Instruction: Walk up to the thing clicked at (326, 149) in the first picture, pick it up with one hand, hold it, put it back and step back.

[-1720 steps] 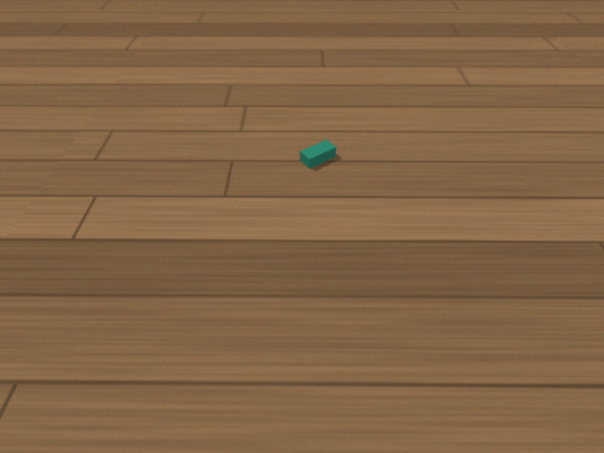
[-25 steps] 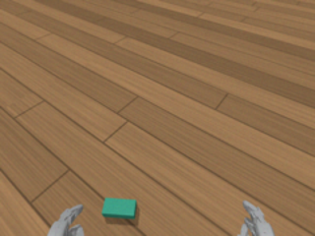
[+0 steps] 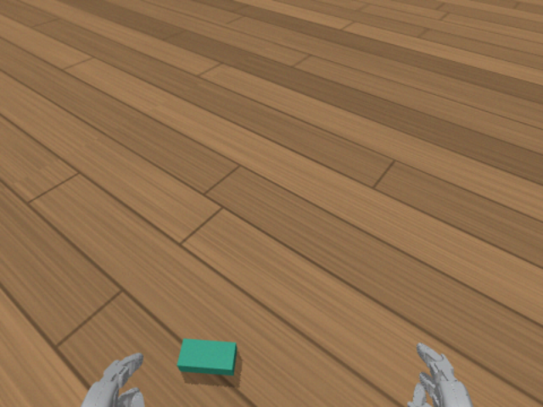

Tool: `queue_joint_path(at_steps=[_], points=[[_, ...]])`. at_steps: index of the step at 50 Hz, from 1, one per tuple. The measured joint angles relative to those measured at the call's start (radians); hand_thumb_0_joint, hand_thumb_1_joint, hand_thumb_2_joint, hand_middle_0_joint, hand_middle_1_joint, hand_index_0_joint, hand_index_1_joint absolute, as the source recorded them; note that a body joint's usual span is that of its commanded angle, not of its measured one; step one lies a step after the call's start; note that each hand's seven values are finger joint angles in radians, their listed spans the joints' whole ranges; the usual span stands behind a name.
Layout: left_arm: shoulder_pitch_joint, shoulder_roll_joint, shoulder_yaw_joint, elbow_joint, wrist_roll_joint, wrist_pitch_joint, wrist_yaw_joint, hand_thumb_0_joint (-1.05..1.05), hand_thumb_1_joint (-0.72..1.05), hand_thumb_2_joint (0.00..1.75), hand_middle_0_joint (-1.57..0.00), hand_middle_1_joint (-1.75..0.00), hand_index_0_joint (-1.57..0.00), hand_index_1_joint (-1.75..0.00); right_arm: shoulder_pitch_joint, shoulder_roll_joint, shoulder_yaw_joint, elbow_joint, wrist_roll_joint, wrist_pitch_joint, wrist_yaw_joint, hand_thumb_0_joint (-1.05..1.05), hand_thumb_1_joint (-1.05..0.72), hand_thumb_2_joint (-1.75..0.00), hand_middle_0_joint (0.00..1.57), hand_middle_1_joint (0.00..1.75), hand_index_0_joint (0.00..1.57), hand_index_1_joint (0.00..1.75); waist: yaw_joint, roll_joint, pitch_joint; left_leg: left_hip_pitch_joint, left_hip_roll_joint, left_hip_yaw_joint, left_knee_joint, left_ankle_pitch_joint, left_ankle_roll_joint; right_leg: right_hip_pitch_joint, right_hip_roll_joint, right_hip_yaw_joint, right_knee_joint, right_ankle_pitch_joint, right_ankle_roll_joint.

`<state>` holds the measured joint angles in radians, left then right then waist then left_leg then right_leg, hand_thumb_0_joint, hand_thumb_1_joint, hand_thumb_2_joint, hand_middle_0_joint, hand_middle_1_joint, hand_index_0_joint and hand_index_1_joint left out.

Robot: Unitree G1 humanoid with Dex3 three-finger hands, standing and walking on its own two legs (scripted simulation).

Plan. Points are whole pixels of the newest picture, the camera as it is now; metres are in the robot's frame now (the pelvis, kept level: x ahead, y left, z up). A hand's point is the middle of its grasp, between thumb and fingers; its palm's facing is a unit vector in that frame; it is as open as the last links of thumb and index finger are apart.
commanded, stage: home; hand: left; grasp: from above
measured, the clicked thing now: (208, 356) +0.45 +0.21 -0.69
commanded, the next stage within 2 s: stand in 0.78 s
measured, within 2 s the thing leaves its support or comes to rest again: neither
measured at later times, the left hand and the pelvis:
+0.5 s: hand out of the picture +0.16 +0.18 -0.05, palm faces +0.03 -0.98 -0.21, open 7.4 cm; pelvis +0.00 +0.00 +0.00, yaw +0 degrees
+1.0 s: hand out of the picture +0.17 +0.20 -0.08, palm faces +0.00 -0.95 -0.31, open 7.4 cm; pelvis +0.00 +0.00 +0.02, yaw -1 degrees
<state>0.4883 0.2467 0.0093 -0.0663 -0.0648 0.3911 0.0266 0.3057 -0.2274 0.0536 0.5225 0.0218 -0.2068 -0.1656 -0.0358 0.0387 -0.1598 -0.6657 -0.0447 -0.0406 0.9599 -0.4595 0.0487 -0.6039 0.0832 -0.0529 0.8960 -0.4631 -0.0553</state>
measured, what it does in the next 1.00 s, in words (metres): stands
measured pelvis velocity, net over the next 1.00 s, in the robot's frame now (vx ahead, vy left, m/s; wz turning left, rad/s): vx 0.00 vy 0.00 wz -0.01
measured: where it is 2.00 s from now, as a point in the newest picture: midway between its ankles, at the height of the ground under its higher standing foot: outside the picture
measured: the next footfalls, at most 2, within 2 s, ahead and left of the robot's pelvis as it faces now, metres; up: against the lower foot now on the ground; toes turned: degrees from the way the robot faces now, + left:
none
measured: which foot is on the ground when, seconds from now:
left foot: down 0.00-1.00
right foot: down 0.00-1.00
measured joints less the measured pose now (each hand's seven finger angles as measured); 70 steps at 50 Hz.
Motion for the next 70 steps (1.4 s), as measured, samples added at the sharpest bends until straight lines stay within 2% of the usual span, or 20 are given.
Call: queue_joint_path(at_steps=[44,45,48,50,52,60,70], points=[[0.013,0.004,-0.001,-0.026,-0.002,0.007,0.003,0.02,0.90,0.90,-0.20,-0.30,-0.20,-0.31,0.001,0.002,-0.006,-0.005,0.002,0.009,0.004,0.01,-0.91,-0.90,0.20,0.30,0.20,0.30,-0.002,0.002,-0.007,-0.013,-0.002,0.001,0.011,-0.013,0.003,-0.011,-0.001,0.000,0.009,-0.012,0.002],[-0.015,0.008,-0.009,0.019,0.025,-0.039,0.006,0.01,0.90,0.90,-0.21,-0.30,-0.20,-0.31,-0.014,0.004,-0.016,0.020,-0.027,0.012,0.014,0.01,-0.91,-0.90,0.20,0.30,0.20,0.30,0.007,-0.006,0.021,0.014,-0.003,0.007,0.001,-0.009,0.004,0.011,-0.003,0.006,0.006,-0.011,0.003],[-0.161,0.012,-0.015,0.305,0.090,-0.205,0.013,0.01,0.90,0.90,-0.21,-0.30,-0.20,-0.31,-0.087,-0.012,-0.027,0.155,-0.098,0.090,0.073,0.01,-0.91,-0.90,0.20,0.30,0.20,0.30,0.046,-0.035,0.098,0.122,-0.014,0.029,-0.083,0.029,0.006,0.100,-0.016,0.033,-0.043,0.014,0.002],[-0.222,0.018,-0.009,0.458,0.107,-0.262,0.012,0.01,0.90,0.90,-0.21,-0.30,-0.20,-0.31,-0.114,-0.022,-0.036,0.223,-0.104,0.128,0.105,0.01,-0.91,-0.90,0.21,0.30,0.20,0.30,0.056,-0.046,0.124,0.185,-0.022,0.036,-0.148,0.060,0.007,0.154,-0.026,0.044,-0.089,0.036,0.004],[-0.252,0.023,0.002,0.571,0.110,-0.297,0.009,0.01,0.90,0.90,-0.21,-0.30,-0.20,-0.31,-0.122,-0.027,-0.050,0.266,-0.096,0.147,0.126,0.01,-0.91,-0.90,0.21,0.30,0.21,0.30,0.060,-0.053,0.138,0.238,-0.028,0.039,-0.209,0.087,0.007,0.201,-0.032,0.050,-0.137,0.057,0.007],[-0.282,0.034,0.032,0.892,0.105,-0.365,0.014,0.01,0.90,0.90,-0.21,-0.30,-0.20,-0.30,-0.120,-0.045,-0.087,0.395,-0.080,0.176,0.144,0.01,-0.91,-0.90,0.21,0.30,0.20,0.30,0.055,-0.051,0.171,0.415,-0.033,0.034,-0.410,0.174,0.010,0.372,-0.040,0.061,-0.327,0.139,0.017],[-0.299,0.029,0.032,1.118,0.094,-0.384,0.015,0.01,0.90,0.90,-0.21,-0.30,-0.20,-0.30,-0.129,-0.047,-0.093,0.525,-0.061,0.193,0.132,0.01,-0.91,-0.90,0.20,0.30,0.20,0.30,0.058,-0.040,0.210,0.548,-0.037,0.028,-0.589,0.265,0.013,0.500,-0.047,0.066,-0.497,0.226,0.026]])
